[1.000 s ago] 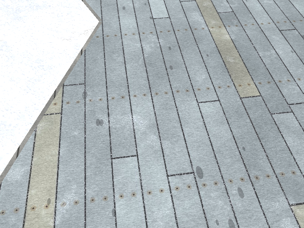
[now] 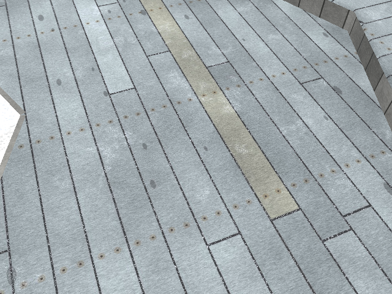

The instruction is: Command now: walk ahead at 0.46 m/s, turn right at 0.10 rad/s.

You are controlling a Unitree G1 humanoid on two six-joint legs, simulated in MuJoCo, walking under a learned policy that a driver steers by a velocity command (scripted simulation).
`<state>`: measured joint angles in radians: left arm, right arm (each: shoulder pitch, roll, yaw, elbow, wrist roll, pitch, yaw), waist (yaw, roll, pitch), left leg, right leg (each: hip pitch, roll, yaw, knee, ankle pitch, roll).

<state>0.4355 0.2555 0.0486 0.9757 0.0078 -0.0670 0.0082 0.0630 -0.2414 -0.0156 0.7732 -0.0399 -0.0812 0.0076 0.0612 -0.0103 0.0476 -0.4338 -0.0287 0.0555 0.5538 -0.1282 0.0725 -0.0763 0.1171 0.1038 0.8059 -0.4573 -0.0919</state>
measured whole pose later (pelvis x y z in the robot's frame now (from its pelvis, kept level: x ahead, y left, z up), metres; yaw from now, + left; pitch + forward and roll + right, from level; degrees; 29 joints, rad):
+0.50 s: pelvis +0.16 +0.00 +0.01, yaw +0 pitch -1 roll +0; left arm 0.17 0.18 -0.01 0.97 0.01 -0.03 0.03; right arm 0.33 -0.19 0.01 1.02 -0.01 -0.04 -0.03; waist -0.04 0.02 0.04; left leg -0.10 -0.04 0.05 0.47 -0.35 0.05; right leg -0.30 0.03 -0.04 0.49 -0.18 -0.05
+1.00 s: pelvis +0.16 -0.02 +0.02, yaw +0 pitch -2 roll +0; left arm 0.27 0.15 0.00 1.14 0.00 0.00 0.04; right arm 0.33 -0.15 0.02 1.15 -0.01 0.00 -0.05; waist 0.00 0.01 0.03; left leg -0.03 -0.01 0.03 0.39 -0.32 0.02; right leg -0.22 0.06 -0.05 0.39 -0.14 -0.07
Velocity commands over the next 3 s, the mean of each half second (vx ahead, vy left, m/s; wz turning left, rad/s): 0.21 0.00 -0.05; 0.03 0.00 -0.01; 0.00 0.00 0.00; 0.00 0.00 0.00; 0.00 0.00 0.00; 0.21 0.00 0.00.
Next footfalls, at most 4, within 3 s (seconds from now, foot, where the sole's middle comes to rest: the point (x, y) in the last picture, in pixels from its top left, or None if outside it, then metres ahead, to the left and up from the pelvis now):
0.42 right None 0.25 -0.09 -0.76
2.98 right None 0.41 -0.12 -0.76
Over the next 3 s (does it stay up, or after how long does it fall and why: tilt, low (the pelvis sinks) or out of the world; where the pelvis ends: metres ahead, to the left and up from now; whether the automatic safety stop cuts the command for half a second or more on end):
stays up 0.29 -0.03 -0.01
